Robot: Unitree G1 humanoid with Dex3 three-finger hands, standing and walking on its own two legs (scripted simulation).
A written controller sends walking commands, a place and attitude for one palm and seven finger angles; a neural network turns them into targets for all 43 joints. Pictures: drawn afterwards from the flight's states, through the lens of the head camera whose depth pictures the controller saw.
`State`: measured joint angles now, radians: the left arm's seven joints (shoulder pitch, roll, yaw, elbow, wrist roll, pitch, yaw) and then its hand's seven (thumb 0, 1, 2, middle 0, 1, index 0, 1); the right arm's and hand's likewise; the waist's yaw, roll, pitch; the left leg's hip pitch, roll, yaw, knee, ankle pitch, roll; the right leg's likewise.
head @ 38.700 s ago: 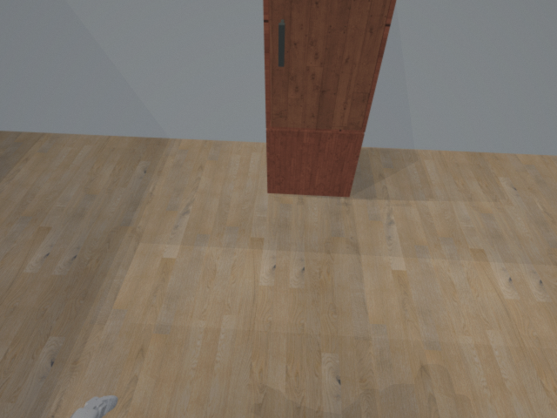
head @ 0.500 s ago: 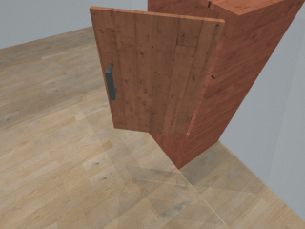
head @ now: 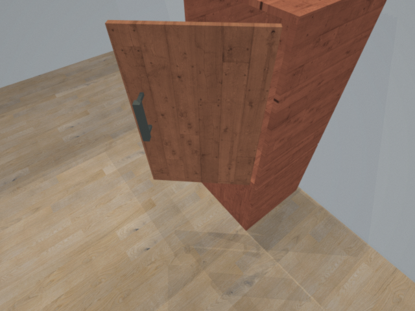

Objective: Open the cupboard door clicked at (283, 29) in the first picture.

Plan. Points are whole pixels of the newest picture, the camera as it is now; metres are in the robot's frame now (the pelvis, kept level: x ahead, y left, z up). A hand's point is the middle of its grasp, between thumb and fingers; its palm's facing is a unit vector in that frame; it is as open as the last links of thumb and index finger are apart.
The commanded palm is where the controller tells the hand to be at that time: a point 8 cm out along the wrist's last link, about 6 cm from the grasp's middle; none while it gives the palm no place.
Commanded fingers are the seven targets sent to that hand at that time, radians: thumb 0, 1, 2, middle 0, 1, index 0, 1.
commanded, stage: look again from close up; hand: left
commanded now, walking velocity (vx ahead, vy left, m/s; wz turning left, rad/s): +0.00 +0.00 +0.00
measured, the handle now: (144, 117) +0.59 +0.22 +0.01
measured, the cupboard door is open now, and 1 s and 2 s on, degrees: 48 48 48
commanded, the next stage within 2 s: shuffle to correct the standing spot in 0.14 s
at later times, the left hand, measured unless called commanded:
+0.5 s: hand out of the picture +0.06 +0.18 -0.17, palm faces +0.00 -0.97 -0.22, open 7.3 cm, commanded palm none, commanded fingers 0.00 0.90 0.90 -0.20 -0.30 -0.20 -0.30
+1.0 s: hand out of the picture +0.09 +0.19 -0.17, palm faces -0.02 -0.96 -0.28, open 7.3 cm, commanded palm none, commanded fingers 0.00 0.90 0.90 -0.20 -0.30 -0.20 -0.30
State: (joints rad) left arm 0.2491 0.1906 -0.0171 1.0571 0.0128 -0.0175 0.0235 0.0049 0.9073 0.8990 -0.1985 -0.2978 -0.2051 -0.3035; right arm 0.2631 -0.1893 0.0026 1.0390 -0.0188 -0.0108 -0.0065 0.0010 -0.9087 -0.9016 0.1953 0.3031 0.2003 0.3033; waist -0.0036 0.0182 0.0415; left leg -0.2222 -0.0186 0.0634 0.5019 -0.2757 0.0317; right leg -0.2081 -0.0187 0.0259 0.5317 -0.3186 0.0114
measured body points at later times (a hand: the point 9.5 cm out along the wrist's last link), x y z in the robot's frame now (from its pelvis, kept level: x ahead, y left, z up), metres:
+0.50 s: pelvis +0.03 -0.02 +0.00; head +0.05 -0.01 +0.45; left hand +0.06 +0.23 -0.16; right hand +0.08 -0.27 -0.15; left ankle +0.00 +0.10 -0.74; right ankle -0.02 -0.13 -0.74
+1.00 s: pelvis +0.03 -0.01 +0.00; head +0.05 -0.01 +0.45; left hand +0.09 +0.24 -0.15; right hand +0.09 -0.26 -0.15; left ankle +0.00 +0.10 -0.74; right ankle -0.02 -0.13 -0.74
